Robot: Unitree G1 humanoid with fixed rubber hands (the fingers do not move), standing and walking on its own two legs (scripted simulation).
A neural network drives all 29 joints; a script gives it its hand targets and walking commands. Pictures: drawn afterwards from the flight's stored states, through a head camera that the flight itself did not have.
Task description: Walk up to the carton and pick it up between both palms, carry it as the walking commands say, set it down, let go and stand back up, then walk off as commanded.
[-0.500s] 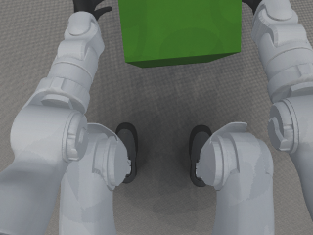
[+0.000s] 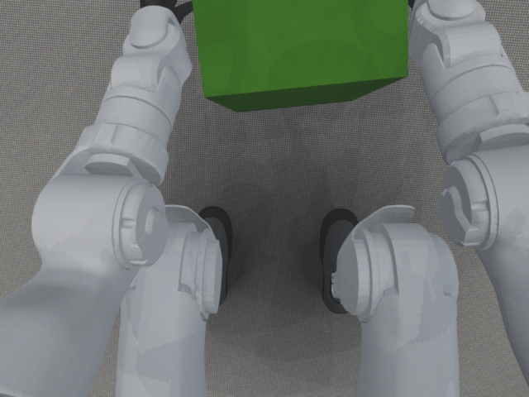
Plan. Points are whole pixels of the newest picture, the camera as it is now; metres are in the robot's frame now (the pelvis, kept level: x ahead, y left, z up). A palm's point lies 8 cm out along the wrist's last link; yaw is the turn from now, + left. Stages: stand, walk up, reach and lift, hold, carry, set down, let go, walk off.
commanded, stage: reach and lift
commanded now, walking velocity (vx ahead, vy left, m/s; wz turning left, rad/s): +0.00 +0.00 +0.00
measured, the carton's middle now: (291, 15) +0.55 -0.03 -0.24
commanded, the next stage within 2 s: none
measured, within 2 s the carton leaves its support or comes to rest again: leaves its support in 0.10 s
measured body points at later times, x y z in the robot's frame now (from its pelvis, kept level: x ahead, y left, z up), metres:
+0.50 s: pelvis +0.01 +0.00 -0.01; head +0.36 -0.04 +0.27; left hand +0.57 +0.12 -0.15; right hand +0.55 -0.17 -0.19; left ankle +0.12 +0.13 -0.33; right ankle +0.11 -0.12 -0.33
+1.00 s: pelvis +0.01 +0.01 +0.02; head +0.34 -0.03 +0.32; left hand +0.55 +0.12 -0.09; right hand +0.56 -0.17 -0.11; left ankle +0.12 +0.13 -0.33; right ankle +0.11 -0.12 -0.33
